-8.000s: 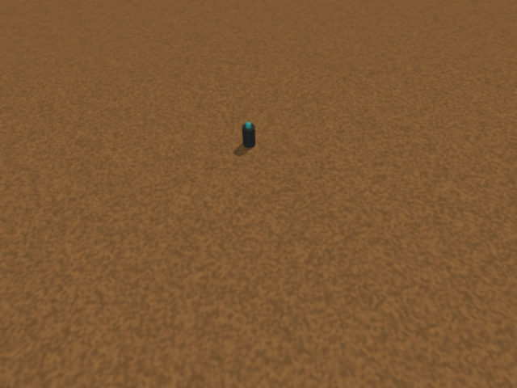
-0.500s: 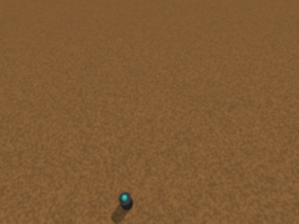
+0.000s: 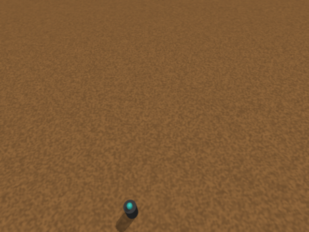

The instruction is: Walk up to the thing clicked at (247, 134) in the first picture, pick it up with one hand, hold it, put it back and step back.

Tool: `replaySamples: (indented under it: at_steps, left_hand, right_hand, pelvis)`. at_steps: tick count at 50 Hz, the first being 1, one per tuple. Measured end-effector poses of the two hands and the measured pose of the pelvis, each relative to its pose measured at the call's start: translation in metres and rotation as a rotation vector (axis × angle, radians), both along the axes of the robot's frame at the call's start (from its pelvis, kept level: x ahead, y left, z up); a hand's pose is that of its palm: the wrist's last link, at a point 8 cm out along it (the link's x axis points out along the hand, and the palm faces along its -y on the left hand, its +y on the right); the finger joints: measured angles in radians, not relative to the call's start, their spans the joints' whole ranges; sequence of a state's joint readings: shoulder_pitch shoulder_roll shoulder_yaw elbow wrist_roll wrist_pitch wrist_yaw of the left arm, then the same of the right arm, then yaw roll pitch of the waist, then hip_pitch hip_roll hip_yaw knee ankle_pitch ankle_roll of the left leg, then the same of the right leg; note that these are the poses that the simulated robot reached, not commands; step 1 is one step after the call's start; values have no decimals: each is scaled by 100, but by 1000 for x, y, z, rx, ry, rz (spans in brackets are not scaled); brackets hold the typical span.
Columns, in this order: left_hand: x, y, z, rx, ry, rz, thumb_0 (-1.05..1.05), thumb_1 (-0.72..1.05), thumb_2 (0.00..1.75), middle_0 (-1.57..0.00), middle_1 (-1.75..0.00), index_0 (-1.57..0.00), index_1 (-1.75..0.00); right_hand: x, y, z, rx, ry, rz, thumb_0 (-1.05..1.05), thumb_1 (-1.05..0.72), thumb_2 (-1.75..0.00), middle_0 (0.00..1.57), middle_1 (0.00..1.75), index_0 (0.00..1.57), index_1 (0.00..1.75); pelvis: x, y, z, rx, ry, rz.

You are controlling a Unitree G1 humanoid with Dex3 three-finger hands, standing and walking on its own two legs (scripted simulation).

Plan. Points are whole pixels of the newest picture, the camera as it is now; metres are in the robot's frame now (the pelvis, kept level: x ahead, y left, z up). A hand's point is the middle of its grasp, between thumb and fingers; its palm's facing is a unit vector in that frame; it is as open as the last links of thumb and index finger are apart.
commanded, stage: stand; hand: left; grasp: from the side
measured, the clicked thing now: (130, 208) +0.35 +0.19 -0.70
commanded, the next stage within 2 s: go down in 0.30 s
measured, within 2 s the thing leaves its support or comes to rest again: neither
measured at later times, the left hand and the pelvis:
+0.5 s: hand out of the picture +0.10 +0.25 -0.16, palm faces +0.05 -0.94 -0.33, open 8.0 cm; pelvis +0.00 +0.00 +0.00, yaw +1 degrees
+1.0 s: hand out of the picture +0.13 +0.27 -0.20, palm faces +0.04 -0.94 -0.33, open 16.1 cm; pelvis -0.02 +0.01 -0.07, yaw +0 degrees
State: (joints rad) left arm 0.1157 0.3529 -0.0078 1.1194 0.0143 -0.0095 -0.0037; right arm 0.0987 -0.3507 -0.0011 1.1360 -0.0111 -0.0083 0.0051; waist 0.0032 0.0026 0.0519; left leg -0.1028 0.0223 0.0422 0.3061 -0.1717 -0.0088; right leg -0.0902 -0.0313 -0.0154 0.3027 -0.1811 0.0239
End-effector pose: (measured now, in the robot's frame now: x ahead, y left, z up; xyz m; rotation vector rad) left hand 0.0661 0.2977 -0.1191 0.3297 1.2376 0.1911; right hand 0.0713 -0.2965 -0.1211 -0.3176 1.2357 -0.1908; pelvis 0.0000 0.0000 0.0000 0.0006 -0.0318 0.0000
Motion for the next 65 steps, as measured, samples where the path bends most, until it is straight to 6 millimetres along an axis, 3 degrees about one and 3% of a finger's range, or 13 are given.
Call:
replaySamples:
  at_steps: [21, 25, 30, 34, 41, 49, 57, 65]
  left_hand:
    - [3, -1, -2, -5, 1, 4, 0, 90, 90, -20, -30, -20, -30]
    - [28, -5, -3, -14, -98, 50, 1, 83, 83, -16, -24, -16, -24]
    - [68, -2, -12, -28, -155, 36, 1, 61, 61, -8, -15, -9, -15]
    - [81, 5, -16, -25, -183, 22, 0, 39, 44, -6, -14, -7, -13]
    - [70, 18, -32, -20, -161, 13, 0, -1, 31, -6, -21, -7, -20]
    - [52, 20, -47, -23, -189, 10, 0, -34, 25, -7, -27, -9, -26]
    - [47, 22, -51, -16, -203, 10, 0, -48, 25, -9, -30, -10, -29]
    - [45, 30, -59, -10, -208, 22, -1, -51, 22, -9, -27, -10, -26]
  right_hand:
    - [4, -1, 1, -5, 2, -1, 0, -90, -90, 21, 30, 20, 30]
    - [12, 8, 2, 2, -94, 5, 0, -93, -91, 21, 30, 20, 30]
    - [11, 24, -5, 32, -137, -1, 0, -96, -91, 21, 30, 20, 30]
    - [5, 33, -11, 49, -153, -21, 0, -95, -91, 21, 30, 20, 30]
    - [11, 38, -27, 54, -209, -18, 1, -94, -90, 21, 30, 20, 30]
    - [43, 43, -38, 29, -317, 31, 1, -92, -90, 21, 30, 20, 30]
    - [73, 54, -36, 19, -430, 87, 1, -90, -89, 21, 30, 20, 30]
    - [81, 59, -42, 9, -489, 117, 1, -89, -89, 21, 30, 20, 30]
  pelvis:
    - [5, -1, 0, -2, 1, 2]
    - [-3, -1, -5, -3, 47, 16]
    - [-12, -3, -15, -6, 126, 12]
    - [-12, -3, -24, -8, 163, 5]
    - [-13, 3, -46, -19, 223, 3]
    - [-16, 7, -70, -29, 273, 9]
    - [-17, 6, -82, -40, 293, 16]
    - [-21, 5, -96, -49, 325, 22]
